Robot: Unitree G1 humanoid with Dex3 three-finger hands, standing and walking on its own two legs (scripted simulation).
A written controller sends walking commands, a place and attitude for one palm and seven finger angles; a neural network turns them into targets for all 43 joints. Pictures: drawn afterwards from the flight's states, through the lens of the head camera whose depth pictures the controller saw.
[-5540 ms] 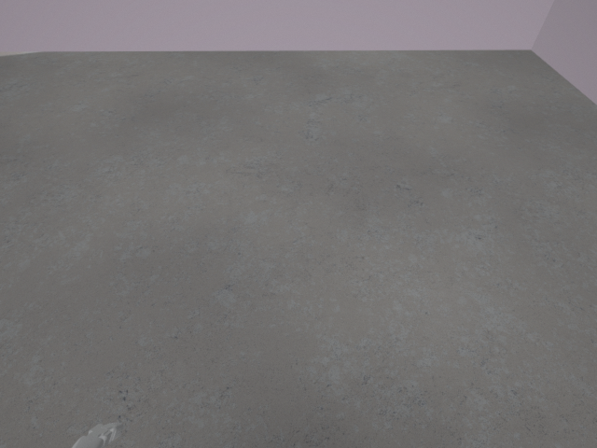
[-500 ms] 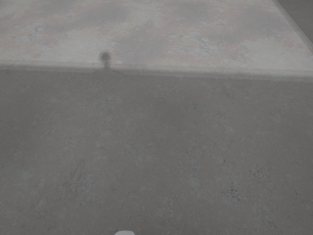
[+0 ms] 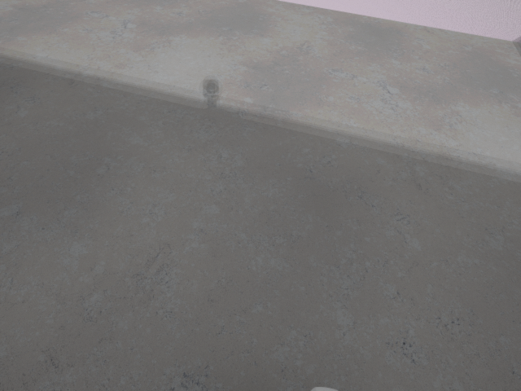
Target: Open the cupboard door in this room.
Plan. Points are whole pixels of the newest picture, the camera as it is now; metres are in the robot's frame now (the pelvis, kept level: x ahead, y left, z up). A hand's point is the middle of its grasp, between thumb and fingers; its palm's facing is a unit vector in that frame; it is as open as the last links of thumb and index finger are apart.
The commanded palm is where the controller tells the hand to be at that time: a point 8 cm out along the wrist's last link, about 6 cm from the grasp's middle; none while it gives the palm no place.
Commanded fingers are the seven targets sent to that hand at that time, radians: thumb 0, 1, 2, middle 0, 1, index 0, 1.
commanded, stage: turn or walk to find it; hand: left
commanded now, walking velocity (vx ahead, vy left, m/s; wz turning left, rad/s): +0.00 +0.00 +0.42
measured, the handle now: out of the picture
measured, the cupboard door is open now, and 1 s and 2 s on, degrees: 0 0 0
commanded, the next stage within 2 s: none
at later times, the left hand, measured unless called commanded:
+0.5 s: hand out of the picture -0.02 +0.13 -0.14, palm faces +0.25 -0.93 -0.29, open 7.4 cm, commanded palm none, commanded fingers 0.00 0.90 0.90 -0.20 -0.30 -0.20 -0.30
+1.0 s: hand out of the picture -0.15 +0.19 -0.18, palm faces +0.48 -0.84 -0.25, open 7.4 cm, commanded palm none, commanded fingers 0.00 0.90 0.90 -0.20 -0.30 -0.20 -0.30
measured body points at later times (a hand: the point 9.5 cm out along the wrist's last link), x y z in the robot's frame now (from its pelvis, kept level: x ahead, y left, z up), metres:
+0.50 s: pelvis -0.05 -0.07 +0.00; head -0.03 -0.11 +0.45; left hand -0.03 +0.18 -0.12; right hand +0.01 -0.33 -0.17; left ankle -0.12 +0.09 -0.64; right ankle -0.03 -0.15 -0.74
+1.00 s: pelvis -0.09 -0.03 +0.00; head -0.08 +0.00 +0.45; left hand -0.18 +0.23 -0.16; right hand +0.11 -0.20 -0.13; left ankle -0.15 +0.06 -0.74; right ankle -0.05 -0.17 -0.67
